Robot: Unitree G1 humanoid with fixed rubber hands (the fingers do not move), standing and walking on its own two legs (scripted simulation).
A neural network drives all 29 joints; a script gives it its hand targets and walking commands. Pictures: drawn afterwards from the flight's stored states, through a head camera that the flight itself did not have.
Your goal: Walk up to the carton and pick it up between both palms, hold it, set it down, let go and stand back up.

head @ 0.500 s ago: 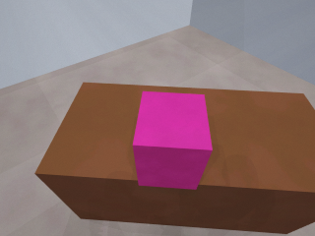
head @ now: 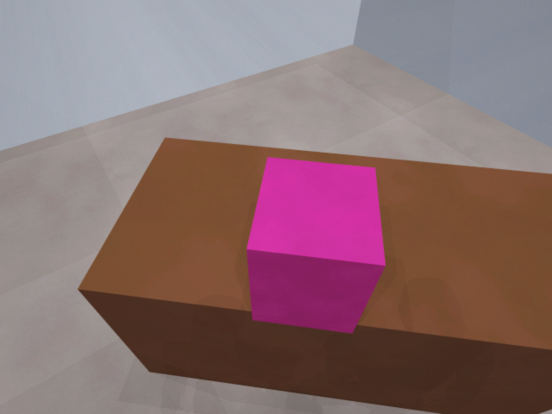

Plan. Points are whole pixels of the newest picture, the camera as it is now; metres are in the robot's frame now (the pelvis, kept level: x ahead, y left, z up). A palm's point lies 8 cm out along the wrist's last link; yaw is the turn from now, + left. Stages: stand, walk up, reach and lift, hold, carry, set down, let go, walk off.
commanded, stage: walk up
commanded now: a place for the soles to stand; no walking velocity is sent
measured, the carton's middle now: (311, 247) +0.43 -0.03 -0.06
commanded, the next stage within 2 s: reach and lift in 0.78 s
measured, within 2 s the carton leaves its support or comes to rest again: neither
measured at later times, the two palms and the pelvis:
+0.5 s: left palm out of the picture -0.02 +0.22 -0.15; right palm out of the picture +0.00 -0.25 -0.14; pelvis +0.00 -0.02 +0.00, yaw +3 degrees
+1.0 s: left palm out of the picture +0.14 +0.24 -0.16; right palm out of the picture +0.14 -0.25 -0.15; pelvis -0.04 -0.02 -0.04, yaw -3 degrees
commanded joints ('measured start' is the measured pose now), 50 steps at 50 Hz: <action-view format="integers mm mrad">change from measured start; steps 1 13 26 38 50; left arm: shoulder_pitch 54 69 67 84 -145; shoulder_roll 108 107 111 122 36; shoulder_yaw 21 21 27 36 162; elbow -23 -9 -21 -17 -767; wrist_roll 2 4 -1 4 -48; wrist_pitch -11 -6 7 9 762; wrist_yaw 8 12 9 6 7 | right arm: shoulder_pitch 77 46 42 39 -278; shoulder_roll -145 -134 -143 -149 -251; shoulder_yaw -23 -17 -5 -4 45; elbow -27 -12 -5 -18 -205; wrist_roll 3 -8 4 0 172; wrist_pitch -15 -5 -2 -7 247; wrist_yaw -15 -18 -28 -31 121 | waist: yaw -9 9 5 16 -10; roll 78 21 54 49 248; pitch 21 79 55 38 -490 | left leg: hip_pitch -58 -130 -152 -159 314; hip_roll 137 100 96 95 134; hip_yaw -161 -101 -116 -154 1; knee -124 -40 -11 -20 240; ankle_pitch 254 168 177 234 832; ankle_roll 1 4 2 10 -174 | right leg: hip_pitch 29 14 31 54 -430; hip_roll -53 -88 -95 -80 121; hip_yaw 83 84 66 54 51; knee -53 -109 -90 -56 327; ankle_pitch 50 47 15 36 324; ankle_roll -78 -98 -111 -108 -85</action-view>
